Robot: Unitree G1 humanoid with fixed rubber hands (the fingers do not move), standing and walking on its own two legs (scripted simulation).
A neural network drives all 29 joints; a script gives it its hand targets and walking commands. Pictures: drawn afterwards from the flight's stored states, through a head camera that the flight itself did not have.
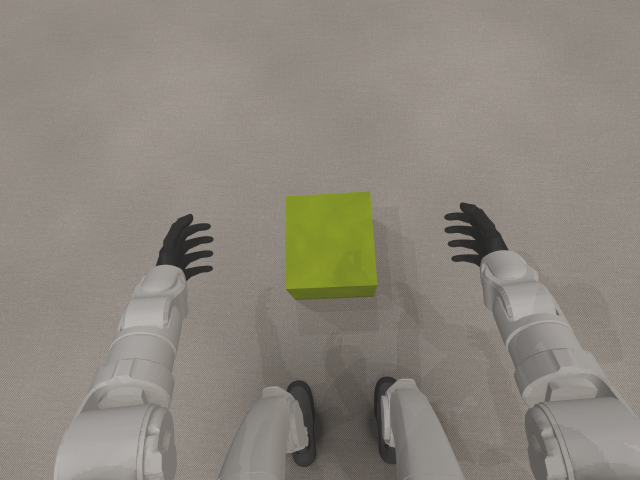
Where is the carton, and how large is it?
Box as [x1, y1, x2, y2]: [286, 191, 376, 299]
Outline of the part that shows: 369,191 286,196 286,289 295,299 356,297 373,295 376,287 376,273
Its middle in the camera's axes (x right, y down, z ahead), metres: +0.03 +0.03 +1.07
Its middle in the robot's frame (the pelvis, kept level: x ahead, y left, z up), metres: +0.55 +0.03 -0.62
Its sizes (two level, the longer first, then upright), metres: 0.254 0.228 0.176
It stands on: the floor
